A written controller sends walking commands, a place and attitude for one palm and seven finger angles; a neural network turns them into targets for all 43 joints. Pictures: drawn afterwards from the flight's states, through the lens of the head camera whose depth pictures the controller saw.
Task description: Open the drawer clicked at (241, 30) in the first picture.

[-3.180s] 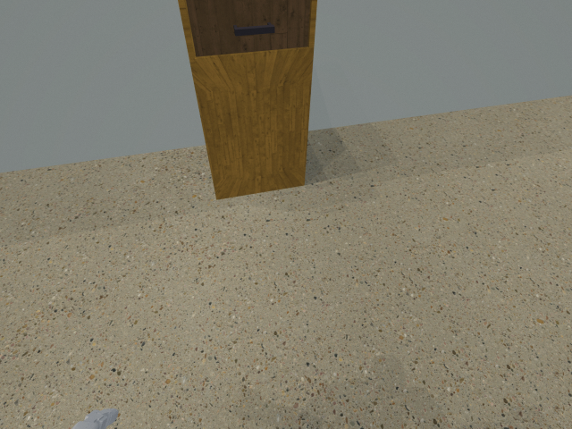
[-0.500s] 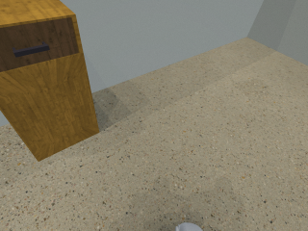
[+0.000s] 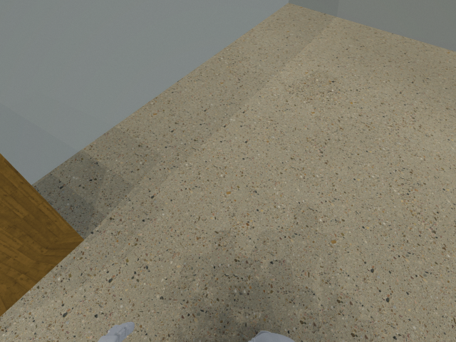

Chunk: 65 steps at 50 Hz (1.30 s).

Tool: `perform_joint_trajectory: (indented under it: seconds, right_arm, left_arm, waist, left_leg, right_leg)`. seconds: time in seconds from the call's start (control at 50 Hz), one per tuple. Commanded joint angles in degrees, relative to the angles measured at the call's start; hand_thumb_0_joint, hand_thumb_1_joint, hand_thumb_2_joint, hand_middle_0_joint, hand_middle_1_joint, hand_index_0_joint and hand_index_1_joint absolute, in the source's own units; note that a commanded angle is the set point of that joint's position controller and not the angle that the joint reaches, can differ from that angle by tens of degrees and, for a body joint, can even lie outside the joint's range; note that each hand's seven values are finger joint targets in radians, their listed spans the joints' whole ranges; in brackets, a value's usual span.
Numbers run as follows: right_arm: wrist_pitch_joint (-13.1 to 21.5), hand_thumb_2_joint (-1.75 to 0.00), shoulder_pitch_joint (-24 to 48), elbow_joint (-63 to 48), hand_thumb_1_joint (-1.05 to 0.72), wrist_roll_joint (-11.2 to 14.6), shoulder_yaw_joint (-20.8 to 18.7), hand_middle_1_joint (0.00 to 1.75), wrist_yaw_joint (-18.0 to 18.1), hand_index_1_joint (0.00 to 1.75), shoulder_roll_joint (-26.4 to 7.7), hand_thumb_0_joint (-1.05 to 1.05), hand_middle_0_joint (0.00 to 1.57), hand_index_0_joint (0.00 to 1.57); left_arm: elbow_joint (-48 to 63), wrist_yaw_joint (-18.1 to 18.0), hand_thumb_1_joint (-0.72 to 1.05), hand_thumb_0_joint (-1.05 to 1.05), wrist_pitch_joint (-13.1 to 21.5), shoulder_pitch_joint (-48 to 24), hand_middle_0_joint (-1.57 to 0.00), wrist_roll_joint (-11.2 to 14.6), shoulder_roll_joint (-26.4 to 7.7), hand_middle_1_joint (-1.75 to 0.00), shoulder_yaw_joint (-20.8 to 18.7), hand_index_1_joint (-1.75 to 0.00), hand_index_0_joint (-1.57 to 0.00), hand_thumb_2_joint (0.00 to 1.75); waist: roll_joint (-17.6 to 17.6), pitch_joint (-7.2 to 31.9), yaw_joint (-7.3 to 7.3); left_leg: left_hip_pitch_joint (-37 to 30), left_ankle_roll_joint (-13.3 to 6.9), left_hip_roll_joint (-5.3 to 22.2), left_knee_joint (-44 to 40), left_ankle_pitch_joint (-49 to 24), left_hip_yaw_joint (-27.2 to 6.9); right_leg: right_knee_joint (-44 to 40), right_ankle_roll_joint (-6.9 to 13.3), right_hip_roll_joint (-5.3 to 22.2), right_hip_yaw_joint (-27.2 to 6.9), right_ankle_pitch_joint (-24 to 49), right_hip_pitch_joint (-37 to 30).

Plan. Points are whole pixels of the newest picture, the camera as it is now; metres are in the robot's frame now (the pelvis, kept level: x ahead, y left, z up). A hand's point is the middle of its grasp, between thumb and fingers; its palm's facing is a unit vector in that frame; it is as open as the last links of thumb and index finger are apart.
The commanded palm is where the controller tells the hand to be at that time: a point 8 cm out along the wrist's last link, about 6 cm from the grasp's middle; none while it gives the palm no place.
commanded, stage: turn to face it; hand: left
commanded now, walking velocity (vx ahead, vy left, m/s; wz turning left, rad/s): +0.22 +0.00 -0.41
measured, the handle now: out of the picture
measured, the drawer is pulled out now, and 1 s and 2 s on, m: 0.00 0.00 0.00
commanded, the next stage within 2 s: take the last steps up to it in 1.96 s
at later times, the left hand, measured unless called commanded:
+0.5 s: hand (117, 330) +0.16 +0.23 -0.17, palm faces +0.16 -0.97 -0.17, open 7.4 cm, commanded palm none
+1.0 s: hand (128, 295) +0.22 +0.21 -0.11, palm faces +0.38 -0.87 -0.30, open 7.4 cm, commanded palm none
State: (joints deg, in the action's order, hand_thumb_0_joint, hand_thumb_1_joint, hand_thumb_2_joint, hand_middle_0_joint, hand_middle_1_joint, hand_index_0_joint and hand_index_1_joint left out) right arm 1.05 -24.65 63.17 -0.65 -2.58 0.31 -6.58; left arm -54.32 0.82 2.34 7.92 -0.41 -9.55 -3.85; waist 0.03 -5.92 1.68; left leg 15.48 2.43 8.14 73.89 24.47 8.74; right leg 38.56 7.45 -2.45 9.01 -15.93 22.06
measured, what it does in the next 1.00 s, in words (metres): walks ahead, turning left: left foot, then right foot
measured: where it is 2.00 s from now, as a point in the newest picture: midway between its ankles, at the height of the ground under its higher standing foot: outside the picture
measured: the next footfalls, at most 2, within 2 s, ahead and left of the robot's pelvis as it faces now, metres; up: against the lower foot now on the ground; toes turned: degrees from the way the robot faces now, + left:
left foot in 0.38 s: +0.23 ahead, +0.14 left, +0.00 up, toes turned +10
right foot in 0.90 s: +0.23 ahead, -0.11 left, +0.00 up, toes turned +18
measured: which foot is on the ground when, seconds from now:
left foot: up 0.00-0.36, down 0.38-0.90, up 0.92-1.00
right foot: down 0.00-0.38, up 0.40-0.88, down 0.90-1.00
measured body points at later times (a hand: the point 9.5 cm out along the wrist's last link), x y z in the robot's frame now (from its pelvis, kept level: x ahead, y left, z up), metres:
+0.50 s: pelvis +0.15 +0.05 +0.01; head +0.17 +0.08 +0.46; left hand +0.16 +0.28 -0.15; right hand +0.25 -0.17 -0.12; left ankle +0.19 +0.13 -0.71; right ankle +0.09 -0.07 -0.65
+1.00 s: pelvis +0.17 -0.02 +0.02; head +0.20 -0.05 +0.47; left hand +0.19 +0.25 -0.09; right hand +0.31 -0.26 -0.14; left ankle +0.15 +0.11 -0.66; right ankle +0.19 -0.12 -0.71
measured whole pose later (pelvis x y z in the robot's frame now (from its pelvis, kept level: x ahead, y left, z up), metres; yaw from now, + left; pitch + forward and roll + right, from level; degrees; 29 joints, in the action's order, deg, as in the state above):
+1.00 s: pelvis +0.17 -0.02 +0.02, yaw +23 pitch +0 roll +2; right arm -4.1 -13.9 54.8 -1.6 -6.6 -0.8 -15.1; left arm -50.0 -1.6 -1.1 8.7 -0.7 -10.0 -2.3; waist 3.3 -1.9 2.5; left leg 29.4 2.4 -3.8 55.6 23.2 -3.2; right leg 31.2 1.5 2.7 4.1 -18.2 13.0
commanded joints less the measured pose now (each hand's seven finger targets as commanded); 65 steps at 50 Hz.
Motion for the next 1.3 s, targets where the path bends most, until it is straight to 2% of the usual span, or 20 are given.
perform_joint_trajectory:
  seconds: [0.0,0.1,0.24,0.28,0.32,0.34,0.36,0.38,0.4,0.46,0.56,0.74,0.84,0.86,0.88,0.9,0.92,0.96,1.02,1.28]
  right_arm:
    - [1.2,-0.9,4.2,-8.2,-0.9,-0.6,-1.5,0.3,0.7,0.3,-6.1,0.0,0.2,0.2]
    - [-0.5,-0.9,2.2,-6.9,-0.9,-0.7,-0.5,0.3,0.4,0.3,-4.0,0.0,0.2,0.2]
    - [0.2,-0.9,14.1,-8.6,-0.9,0.0,0.7,0.3,-0.3,0.3,-4.8,0.0,0.2,0.2]
    - [0.1,-0.9,15.5,-9.2,-0.9,-0.2,0.5,0.3,-0.3,0.3,-5.7,0.0,0.2,0.2]
    - [-0.1,-0.9,11.3,-8.2,-0.9,-0.6,-0.1,0.3,-0.4,0.3,-7.7,0.0,0.2,0.2]
    - [0.0,-0.9,7.0,-7.5,-0.9,-0.8,-0.9,0.3,-0.4,0.3,-10.3,0.0,0.2,0.2]
    - [0.0,-0.9,3.4,-7.7,-0.9,-1.3,-1.8,0.3,-0.1,0.3,-15.1,0.0,0.2,0.2]
    - [-0.6,-0.9,1.9,-7.1,-0.9,-0.6,-1.9,0.3,0.2,0.3,-16.9,0.0,0.2,0.2]
    - [-1.0,-0.9,3.9,-7.3,-0.9,-0.4,-1.7,0.3,0.5,0.3,-15.8,0.0,0.2,0.2]
    - [-1.0,-0.9,10.8,-10.1,-0.9,-0.5,-1.5,0.3,0.9,0.3,-13.2,0.0,0.2,0.2]
    - [-0.8,-0.9,11.7,-11.6,-0.9,-0.3,-2.6,0.3,0.6,0.3,-13.6,0.0,0.2,0.2]
    - [-1.8,-0.9,8.3,-11.6,-0.9,-0.8,-4.4,0.3,0.3,0.3,-16.4,0.0,0.2,0.2]
    - [-2.6,-0.9,12.9,-13.7,-0.9,-0.4,-5.0,0.3,0.0,0.3,-17.0,0.0,0.2,0.2]
    - [-2.7,-0.9,13.1,-14.2,-0.9,0.1,-4.8,0.3,-0.3,0.3,-14.9,0.0,0.2,0.2]
    - [-2.8,-0.9,11.8,-15.4,-0.9,0.5,-4.2,0.3,-0.5,0.3,-10.3,0.0,0.2,0.2]
    - [-2.8,-0.9,13.2,-16.0,-0.9,-0.5,-4.7,0.3,-0.4,0.3,-12.8,0.0,0.2,0.2]
    - [-3.4,-0.9,12.1,-15.4,-0.9,-0.8,-4.9,0.3,-0.8,0.3,-13.8,0.0,0.2,0.2]
    - [-4.4,-0.9,11.4,-12.8,-0.9,-1.0,-4.7,0.3,-1.4,0.3,-12.6,0.0,0.2,0.2]
    - [-4.3,-0.9,10.8,-12.2,-0.9,-0.7,-4.2,0.3,-1.9,0.3,-11.6,0.0,0.2,0.2]
    - [-4.1,-0.9,22.1,-15.6,-0.9,-0.1,-2.0,0.3,-2.0,0.3,-11.3,0.0,0.2,0.2]
  left_arm:
    - [0.9,-1.7,0.9,0.0,1.2,6.9,-0.2,-0.3,-9.2,-0.3,-1.9,-0.3,-0.2,0.9]
    - [-0.6,-1.7,0.9,0.0,1.9,6.8,-0.2,-0.9,-6.9,-0.3,-0.6,-0.3,-0.2,0.9]
    - [-3.0,-2.2,0.9,0.0,1.0,11.1,-0.2,-0.7,-6.6,-0.3,0.6,-0.3,-0.2,0.9]
    - [-3.0,-2.6,0.9,0.0,0.3,11.1,-0.2,-0.8,-7.6,-0.3,0.2,-0.3,-0.2,0.9]
    - [-2.8,-3.0,0.9,0.0,-0.2,10.8,-0.2,-0.5,-8.6,-0.3,-0.1,-0.3,-0.2,0.9]
    - [-2.2,-3.0,0.9,0.0,-0.6,11.0,-0.2,-0.2,-8.6,-0.3,-0.3,-0.3,-0.2,0.9]
    - [-0.9,-3.0,0.9,0.0,-0.8,12.7,-0.2,0.6,-6.4,-0.3,-0.3,-0.3,-0.2,0.9]
    - [0.6,-3.2,0.9,0.0,-1.0,11.9,-0.2,0.5,-5.8,-0.3,0.3,-0.3,-0.2,0.9]
    - [1.2,-3.3,0.9,0.0,-1.8,9.1,-0.2,0.2,-7.0,-0.3,0.0,-0.3,-0.2,0.9]
    - [1.5,-2.4,0.9,0.0,-2.6,5.3,-0.2,-0.6,-6.7,-0.3,-1.2,-0.3,-0.2,0.9]
    - [1.8,-2.0,0.9,0.0,-3.8,6.9,-0.2,-0.8,-5.8,-0.3,-2.0,-0.3,-0.2,0.9]
    - [6.4,-2.3,0.9,0.0,-3.6,0.1,-0.2,-0.3,-6.4,-0.3,-1.6,-0.3,-0.2,0.9]
    - [6.0,-2.6,0.9,0.0,-2.9,6.5,-0.2,0.5,-8.0,-0.3,-1.6,-0.3,-0.2,0.9]
    - [5.6,-2.9,0.9,0.0,-2.5,8.9,-0.2,0.1,-10.7,-0.3,-2.1,-0.3,-0.2,0.9]
    - [6.3,-3.3,0.9,0.0,-2.0,8.8,-0.2,-1.0,-16.9,-0.3,-3.1,-0.3,-0.2,0.9]
    - [7.6,-3.4,0.9,0.0,-2.5,6.2,-0.2,-0.7,-18.3,-0.3,-2.7,-0.3,-0.2,0.9]
    - [8.9,-3.4,0.9,0.0,-2.5,2.6,-0.2,-0.7,-15.8,-0.3,-2.2,-0.3,-0.2,0.9]
    - [9.5,-3.0,0.9,0.0,-2.2,-2.4,-0.2,-0.5,-11.8,-0.3,-1.0,-0.3,-0.2,0.9]
    - [8.4,-2.8,0.9,0.0,-1.3,1.9,-0.2,-0.4,-10.0,-0.3,-0.3,-0.3,-0.2,0.9]
    - [5.5,-2.8,0.9,0.0,-2.4,10.5,-0.2,-1.3,-14.1,-0.3,-1.6,-0.3,-0.2,0.9]
  waist:
    - [1.1,4.0,-0.95]
    - [-3.9,5.5,1.92]
    - [-7.8,5.0,-2.82]
    - [-7.8,4.0,-2.97]
    - [-4.8,5.5,-0.89]
    - [0.5,8.4,0.83]
    - [13.6,12.0,1.31]
    - [17.5,12.5,1.05]
    - [12.9,8.8,0.5]
    - [6.3,5.4,-1.07]
    - [6.3,9.4,-1.56]
    - [9.2,10.9,0.97]
    - [9.2,12.2,-2.64]
    - [2.8,12.8,-3.89]
    - [-16.7,11.5,-3.97]
    - [-16.5,9.3,-3.61]
    - [-10.0,7.3,-1.7]
    - [-9.3,1.5,1.03]
    - [-10.0,1.7,0.24]
    - [-12.1,6.8,-4.66]
  left_leg:
    - [15.6,0.5,3.1,2.4,-5.8,-7.9]
    - [12.6,1.4,0.9,-10.3,-10.0,-6.1]
    - [10.6,0.3,-3.2,-31.0,-12.2,-3.4]
    - [8.9,-0.4,-3.8,-34.7,-11.6,-3.0]
    - [1.8,-1.3,-4.9,-42.6,-17.7,-3.1]
    - [-6.3,-3.0,-2.5,-45.3,-33.2,-6.2]
    - [-16.2,-9.5,9.6,-46.2,-56.3,-21.3]
    - [-14.9,-16.5,17.0,-50.4,-66.0,-29.4]
    - [-9.8,-17.3,15.5,-53.3,-51.8,-29.8]
    - [-2.7,-13.2,9.0,-56.5,-29.3,-25.1]
    - [-2.2,-11.0,4.3,-58.9,-18.5,-22.0]
    - [-7.5,-13.2,4.4,-54.5,-26.8,-29.9]
    - [2.0,-9.2,-0.1,-49.0,-26.9,-30.2]
    - [9.8,-5.8,-3.5,-44.6,-17.0,-27.4]
    - [22.4,-0.1,-12.1,-30.0,1.9,-14.9]
    - [21.4,0.4,-11.4,-17.8,9.1,-12.6]
    - [19.0,-0.1,-9.5,-9.7,5.0,-14.1]
    - [19.4,0.9,-7.5,-3.9,-1.8,-12.3]
    - [20.5,2.4,-7.0,-3.1,-5.8,-9.6]
    - [12.7,1.6,-5.1,-25.0,0.6,-3.7]
  right_leg:
    - [-22.8,5.1,18.4,-22.0,21.2,-7.1]
    - [-21.8,3.0,13.3,-12.7,32.2,-4.1]
    - [-17.7,-0.3,14.6,-7.9,41.6,-16.3]
    - [-15.5,-0.7,16.4,-7.3,41.7,-17.7]
    - [-6.9,-3.0,16.0,-5.1,39.9,-17.8]
    - [1.7,-5.5,14.1,-2.3,32.3,-13.5]
    - [13.6,-9.3,7.7,0.5,7.7,-1.3]
    - [26.3,-10.4,4.3,-3.2,-23.3,2.6]
    - [29.3,-10.0,6.0,-7.8,-21.0,4.6]
    - [29.2,-10.5,7.9,-9.5,-11.5,7.2]
    - [25.6,-11.7,7.3,-8.8,-4.1,6.2]
    - [11.3,-12.3,4.9,-9.3,-9.8,5.7]
    - [-11.3,-11.1,2.8,-8.3,-0.1,-12.2]
    - [-20.0,-9.8,7.7,-12.0,2.5,-21.0]
    - [-26.9,-4.6,25.1,-29.0,0.5,-26.9]
    - [-25.8,-0.2,32.5,-31.8,6.7,-16.3]
    - [-25.7,0.9,29.7,-26.3,2.2,-9.7]
    - [-24.4,-2.5,22.0,-17.0,5.6,-6.2]
    - [-19.5,-4.0,19.0,-8.0,25.7,-12.8]
    - [-15.0,-0.3,24.6,-3.4,31.0,-21.4]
